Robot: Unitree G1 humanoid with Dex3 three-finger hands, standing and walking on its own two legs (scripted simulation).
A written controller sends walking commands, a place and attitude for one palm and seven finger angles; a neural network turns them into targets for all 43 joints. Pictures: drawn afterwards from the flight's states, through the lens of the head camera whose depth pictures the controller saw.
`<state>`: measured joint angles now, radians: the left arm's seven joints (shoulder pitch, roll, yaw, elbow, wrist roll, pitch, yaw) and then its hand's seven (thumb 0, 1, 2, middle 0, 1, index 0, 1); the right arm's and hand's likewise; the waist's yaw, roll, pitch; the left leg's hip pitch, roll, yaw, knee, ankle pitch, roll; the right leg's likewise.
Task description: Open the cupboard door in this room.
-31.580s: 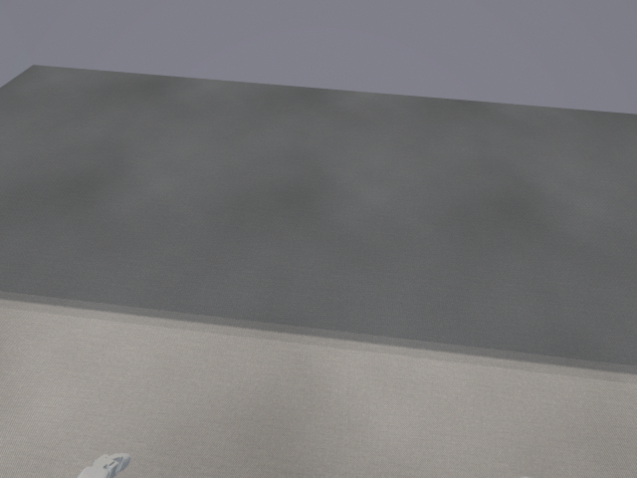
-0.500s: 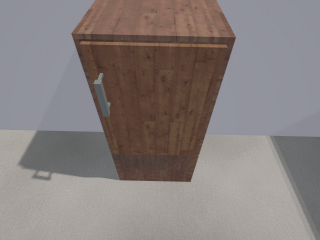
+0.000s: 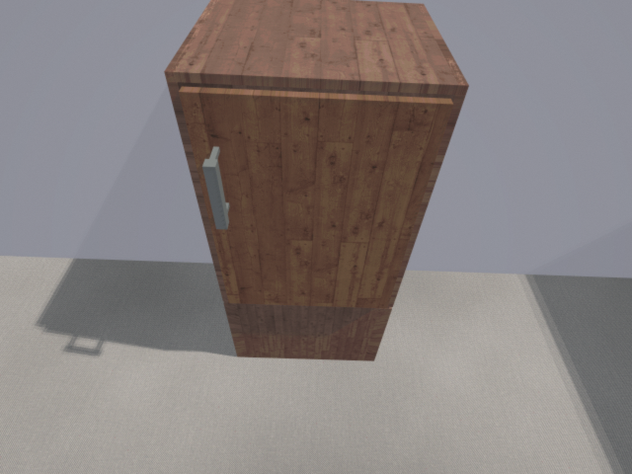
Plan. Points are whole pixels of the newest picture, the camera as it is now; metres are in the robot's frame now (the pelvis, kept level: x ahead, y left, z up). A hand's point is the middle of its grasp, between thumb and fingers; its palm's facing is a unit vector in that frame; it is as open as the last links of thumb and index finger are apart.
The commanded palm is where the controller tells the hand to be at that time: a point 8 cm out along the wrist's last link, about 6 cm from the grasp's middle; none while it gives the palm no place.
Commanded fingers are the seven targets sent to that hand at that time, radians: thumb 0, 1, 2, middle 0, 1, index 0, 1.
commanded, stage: look again from close up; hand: left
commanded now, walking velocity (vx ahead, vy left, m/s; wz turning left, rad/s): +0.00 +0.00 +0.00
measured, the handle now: (219, 189) +0.57 +0.21 +0.02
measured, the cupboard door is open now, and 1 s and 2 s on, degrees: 0 0 0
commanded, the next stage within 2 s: raise the hand with hooked fingers in 0.56 s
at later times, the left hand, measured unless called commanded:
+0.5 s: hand out of the picture +0.04 +0.18 -0.17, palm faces +0.00 -0.97 -0.22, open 7.4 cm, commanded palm none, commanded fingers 0.00 0.90 0.90 -0.20 -0.30 -0.20 -0.30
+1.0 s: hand (203, 398) +0.22 +0.16 -0.03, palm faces +0.03 -1.00 -0.02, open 8.1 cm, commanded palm +0.15 +0.23 -0.05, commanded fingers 0.00 0.48 0.72 -0.23 -0.57 -0.23 -0.57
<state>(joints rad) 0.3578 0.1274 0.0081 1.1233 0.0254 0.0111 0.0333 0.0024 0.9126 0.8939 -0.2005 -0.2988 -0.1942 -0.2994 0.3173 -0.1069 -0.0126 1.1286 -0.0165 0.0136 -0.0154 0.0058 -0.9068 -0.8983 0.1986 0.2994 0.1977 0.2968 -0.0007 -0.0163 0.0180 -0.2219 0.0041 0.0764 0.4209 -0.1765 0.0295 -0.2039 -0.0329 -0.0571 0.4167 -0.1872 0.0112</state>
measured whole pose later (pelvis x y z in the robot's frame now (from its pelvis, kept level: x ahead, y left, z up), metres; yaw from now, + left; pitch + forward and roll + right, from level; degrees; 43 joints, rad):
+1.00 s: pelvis +0.01 -0.03 -0.06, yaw +1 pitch +10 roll +1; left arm 0.36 0.19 0.19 0.22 -0.25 -0.56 -0.31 0.00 0.71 0.81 -0.21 -0.43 -0.21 -0.43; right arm 0.15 -0.25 -0.07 0.59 0.01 -0.27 0.00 0.01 -0.91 -0.90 0.20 0.30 0.20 0.30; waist -0.01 -0.05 -0.11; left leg -0.67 0.04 0.05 0.93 -0.42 -0.01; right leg -0.67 -0.03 -0.07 0.96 -0.47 -0.04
